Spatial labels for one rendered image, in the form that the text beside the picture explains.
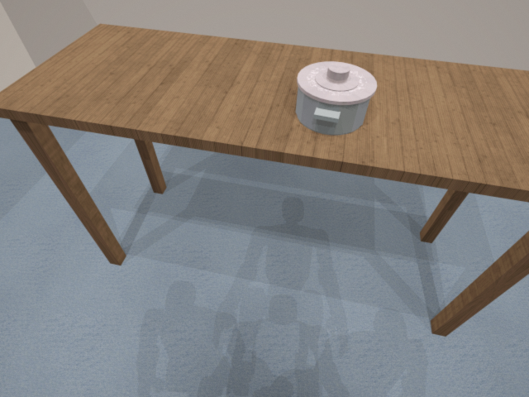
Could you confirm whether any knob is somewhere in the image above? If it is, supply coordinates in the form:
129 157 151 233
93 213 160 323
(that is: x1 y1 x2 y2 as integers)
327 63 350 81

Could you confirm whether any pot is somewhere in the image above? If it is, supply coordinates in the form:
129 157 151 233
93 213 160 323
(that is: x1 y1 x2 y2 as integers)
296 87 370 136

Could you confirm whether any table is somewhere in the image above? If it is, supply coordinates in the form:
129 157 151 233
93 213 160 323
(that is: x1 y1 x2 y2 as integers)
0 24 529 337

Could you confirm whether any lid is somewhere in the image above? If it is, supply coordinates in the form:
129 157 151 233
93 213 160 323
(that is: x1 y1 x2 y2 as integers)
297 61 377 105

